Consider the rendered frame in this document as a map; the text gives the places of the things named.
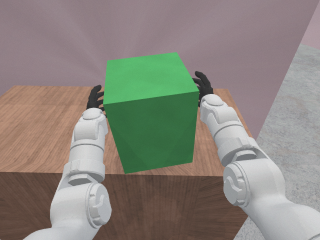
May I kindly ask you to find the pedestal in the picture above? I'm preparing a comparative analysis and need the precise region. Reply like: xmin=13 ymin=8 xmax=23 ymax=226
xmin=0 ymin=85 xmax=253 ymax=240

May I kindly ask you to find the robot right upper arm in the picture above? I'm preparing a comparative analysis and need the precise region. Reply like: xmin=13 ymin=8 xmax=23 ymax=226
xmin=223 ymin=158 xmax=320 ymax=240

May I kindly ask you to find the robot left upper arm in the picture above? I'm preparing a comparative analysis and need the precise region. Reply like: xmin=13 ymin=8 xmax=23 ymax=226
xmin=23 ymin=182 xmax=112 ymax=240

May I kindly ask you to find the carton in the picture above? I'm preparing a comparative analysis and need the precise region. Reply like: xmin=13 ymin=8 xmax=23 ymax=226
xmin=103 ymin=52 xmax=200 ymax=174

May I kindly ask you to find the robot left forearm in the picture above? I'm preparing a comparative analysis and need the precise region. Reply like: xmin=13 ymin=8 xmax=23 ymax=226
xmin=50 ymin=108 xmax=108 ymax=225

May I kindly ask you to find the robot right forearm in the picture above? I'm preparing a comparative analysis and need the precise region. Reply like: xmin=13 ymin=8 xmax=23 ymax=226
xmin=200 ymin=94 xmax=286 ymax=193

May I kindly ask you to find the left robot hand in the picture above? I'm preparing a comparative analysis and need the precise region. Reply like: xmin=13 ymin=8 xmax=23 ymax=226
xmin=86 ymin=85 xmax=107 ymax=118

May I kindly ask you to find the right robot hand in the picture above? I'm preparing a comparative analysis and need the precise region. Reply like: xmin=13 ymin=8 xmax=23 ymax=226
xmin=192 ymin=71 xmax=214 ymax=107

